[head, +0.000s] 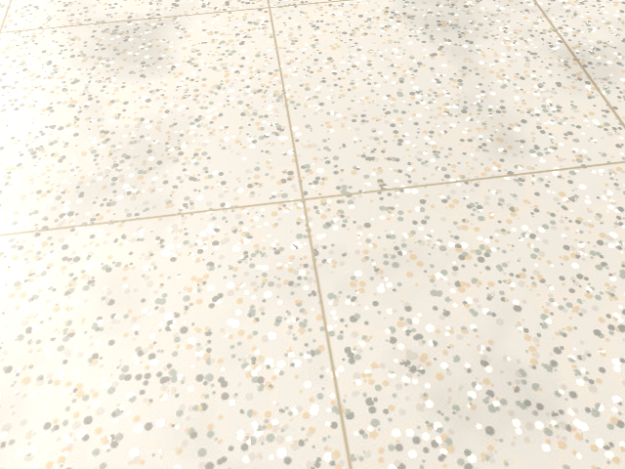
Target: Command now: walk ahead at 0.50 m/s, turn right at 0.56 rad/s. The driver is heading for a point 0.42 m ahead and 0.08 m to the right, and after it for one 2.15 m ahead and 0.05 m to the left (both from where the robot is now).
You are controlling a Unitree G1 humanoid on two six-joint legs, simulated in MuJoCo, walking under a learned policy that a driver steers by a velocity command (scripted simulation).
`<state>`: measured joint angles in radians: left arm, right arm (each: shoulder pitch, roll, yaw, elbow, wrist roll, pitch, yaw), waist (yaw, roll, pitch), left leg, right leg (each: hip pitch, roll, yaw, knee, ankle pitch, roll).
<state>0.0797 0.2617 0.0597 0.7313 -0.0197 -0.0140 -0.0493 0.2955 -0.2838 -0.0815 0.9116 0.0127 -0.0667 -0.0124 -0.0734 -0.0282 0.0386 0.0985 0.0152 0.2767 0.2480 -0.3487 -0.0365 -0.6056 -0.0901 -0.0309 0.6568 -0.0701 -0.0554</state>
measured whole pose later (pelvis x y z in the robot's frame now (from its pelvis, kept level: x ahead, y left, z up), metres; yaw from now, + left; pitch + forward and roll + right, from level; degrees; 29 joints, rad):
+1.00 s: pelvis +0.57 -0.07 +0.01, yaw -1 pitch +2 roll +0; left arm 0.02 0.27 0.04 0.65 0.00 -0.11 -0.01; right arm 0.39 -0.28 -0.06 0.82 0.03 -0.04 -0.01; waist -0.11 -0.02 0.02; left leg -0.07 -0.10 -0.20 0.37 -0.32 0.07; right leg -0.54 0.00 0.11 0.48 0.00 0.05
